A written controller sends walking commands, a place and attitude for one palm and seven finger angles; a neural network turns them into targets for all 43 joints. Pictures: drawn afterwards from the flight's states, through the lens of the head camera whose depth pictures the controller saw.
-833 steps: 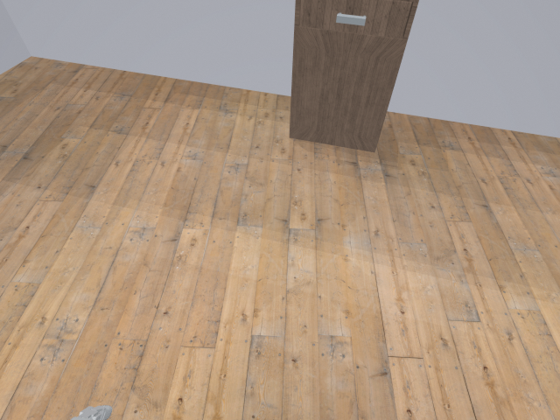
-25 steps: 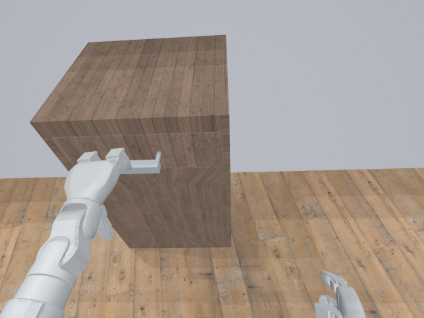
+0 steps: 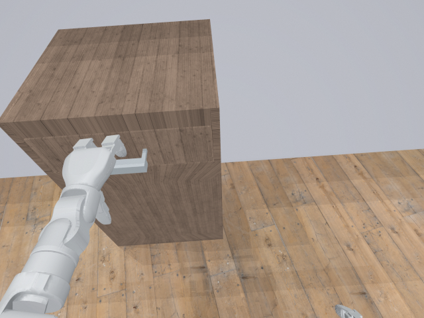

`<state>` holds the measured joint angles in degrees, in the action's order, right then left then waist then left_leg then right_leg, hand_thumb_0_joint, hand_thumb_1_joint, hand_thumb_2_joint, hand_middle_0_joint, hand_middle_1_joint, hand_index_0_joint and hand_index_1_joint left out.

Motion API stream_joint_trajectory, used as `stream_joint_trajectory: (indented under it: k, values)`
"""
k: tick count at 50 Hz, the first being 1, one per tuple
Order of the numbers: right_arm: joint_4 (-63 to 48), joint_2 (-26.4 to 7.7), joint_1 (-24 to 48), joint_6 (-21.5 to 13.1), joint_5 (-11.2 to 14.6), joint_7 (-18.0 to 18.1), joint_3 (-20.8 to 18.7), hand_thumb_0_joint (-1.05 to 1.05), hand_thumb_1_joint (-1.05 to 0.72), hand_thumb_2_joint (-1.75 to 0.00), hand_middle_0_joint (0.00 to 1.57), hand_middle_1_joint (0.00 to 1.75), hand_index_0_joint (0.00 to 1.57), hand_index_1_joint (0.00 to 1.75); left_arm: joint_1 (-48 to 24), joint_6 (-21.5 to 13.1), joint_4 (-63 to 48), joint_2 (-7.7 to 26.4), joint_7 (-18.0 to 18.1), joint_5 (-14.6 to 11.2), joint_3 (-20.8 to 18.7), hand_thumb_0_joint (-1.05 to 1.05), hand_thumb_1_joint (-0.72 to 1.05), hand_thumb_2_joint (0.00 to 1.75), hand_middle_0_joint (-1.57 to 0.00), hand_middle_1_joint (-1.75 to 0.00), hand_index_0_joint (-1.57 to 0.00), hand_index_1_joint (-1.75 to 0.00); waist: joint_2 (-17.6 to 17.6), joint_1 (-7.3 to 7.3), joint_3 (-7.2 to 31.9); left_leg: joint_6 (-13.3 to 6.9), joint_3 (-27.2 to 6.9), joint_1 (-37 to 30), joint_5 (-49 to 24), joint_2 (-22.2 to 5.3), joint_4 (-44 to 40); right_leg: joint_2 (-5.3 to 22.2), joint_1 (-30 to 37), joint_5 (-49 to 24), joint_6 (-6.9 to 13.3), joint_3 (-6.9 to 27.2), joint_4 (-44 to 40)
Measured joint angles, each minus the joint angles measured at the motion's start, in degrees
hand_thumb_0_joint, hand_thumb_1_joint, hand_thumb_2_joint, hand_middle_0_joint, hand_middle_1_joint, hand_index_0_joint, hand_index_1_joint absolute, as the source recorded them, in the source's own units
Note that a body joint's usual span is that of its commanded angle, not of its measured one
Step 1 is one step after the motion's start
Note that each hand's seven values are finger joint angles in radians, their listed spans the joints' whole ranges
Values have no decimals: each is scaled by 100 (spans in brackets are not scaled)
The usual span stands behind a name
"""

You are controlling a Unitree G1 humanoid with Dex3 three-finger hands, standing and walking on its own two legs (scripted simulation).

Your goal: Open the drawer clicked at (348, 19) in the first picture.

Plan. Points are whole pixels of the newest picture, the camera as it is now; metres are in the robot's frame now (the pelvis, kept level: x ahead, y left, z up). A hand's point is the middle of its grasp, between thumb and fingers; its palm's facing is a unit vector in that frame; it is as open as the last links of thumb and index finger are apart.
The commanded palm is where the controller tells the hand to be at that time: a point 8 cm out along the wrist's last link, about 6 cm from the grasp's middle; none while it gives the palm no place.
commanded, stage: move the hooked fingers above the handle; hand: left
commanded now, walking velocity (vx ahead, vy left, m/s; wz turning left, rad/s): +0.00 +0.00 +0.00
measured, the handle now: (123, 159) +0.48 +0.27 -0.05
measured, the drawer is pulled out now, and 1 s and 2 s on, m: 0.00 0.00 0.00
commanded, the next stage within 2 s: lower the fingers behind the handle in 1.66 s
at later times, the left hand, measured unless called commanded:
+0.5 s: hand (112, 167) +0.41 +0.26 +0.02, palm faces -0.05 -0.04 -1.00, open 13.8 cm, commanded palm +0.40 +0.26 +0.08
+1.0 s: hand (115, 162) +0.44 +0.26 +0.00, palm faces -0.08 -0.04 -1.00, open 13.8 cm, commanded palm +0.42 +0.27 +0.06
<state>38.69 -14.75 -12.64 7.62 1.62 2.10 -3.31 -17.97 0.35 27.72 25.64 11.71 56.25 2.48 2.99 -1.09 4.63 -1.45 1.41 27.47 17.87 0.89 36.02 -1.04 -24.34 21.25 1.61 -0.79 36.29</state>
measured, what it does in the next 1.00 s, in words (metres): stands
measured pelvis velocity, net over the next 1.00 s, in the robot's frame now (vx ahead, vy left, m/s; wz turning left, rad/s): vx -0.01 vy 0.01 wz -0.03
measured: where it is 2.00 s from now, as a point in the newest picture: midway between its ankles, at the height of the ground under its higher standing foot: outside the picture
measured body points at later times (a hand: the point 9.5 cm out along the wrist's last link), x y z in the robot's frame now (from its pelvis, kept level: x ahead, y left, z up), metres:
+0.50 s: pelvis +0.00 +0.01 -0.01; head +0.06 -0.01 +0.44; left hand +0.41 +0.26 +0.07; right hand +0.08 -0.26 -0.14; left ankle +0.00 +0.11 -0.72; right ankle -0.04 -0.10 -0.72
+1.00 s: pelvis -0.01 +0.01 -0.01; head +0.07 +0.00 +0.43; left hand +0.43 +0.26 +0.06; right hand +0.01 -0.27 -0.15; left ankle +0.00 +0.11 -0.72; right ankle -0.04 -0.10 -0.72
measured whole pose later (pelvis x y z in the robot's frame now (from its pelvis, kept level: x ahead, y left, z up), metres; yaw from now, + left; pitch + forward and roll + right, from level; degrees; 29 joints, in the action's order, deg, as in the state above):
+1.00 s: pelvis -0.01 +0.01 -0.01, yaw -2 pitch +17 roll -1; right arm 40.7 -14.7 -19.4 8.7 0.5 1.1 -3.6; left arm -37.0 -3.7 56.9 29.2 17.9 61.1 -2.0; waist 2.8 4.6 8.1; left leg -2.0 2.1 40.3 20.0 -0.5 43.2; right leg -2.3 -36.6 21.9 1.1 -0.1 41.4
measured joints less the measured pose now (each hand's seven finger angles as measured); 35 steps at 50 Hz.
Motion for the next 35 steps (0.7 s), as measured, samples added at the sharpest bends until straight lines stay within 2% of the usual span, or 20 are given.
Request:
stream_joint_trajectory:
  k: [7, 15, 35]
  values:
    - [-27, 68, -64, 9, -6, -10, 15, 1, -91, -90, 20, 30, 20, 30, -331, 43, 461, -31, 55, 97, 40, 0, -49, 30, -32, -120, -32, -120, -3, 59, 62, -32, 25, 136, 33, 8, 79, 10, -128, 12, -30, 23, 52]
    - [-28, 82, -119, 6, -20, -20, 32, 1, -91, -90, 20, 30, 20, 30, -886, -63, 1181, -70, 163, 241, 97, 0, -49, 30, -32, -120, -32, -120, -29, 120, 109, -48, -1, 370, 64, 17, 226, 20, -338, 43, -43, -6, 173]
    - [125, -11, -555, 25, -92, -39, -94, 1, -91, -90, 20, 30, 20, 30, -1700, -458, 2472, 265, 463, 428, -210, 0, -49, 30, -32, -120, -32, -120, -44, 425, 253, -31, -22, 1040, 161, -82, 593, -76, -961, 71, -22, -29, 423]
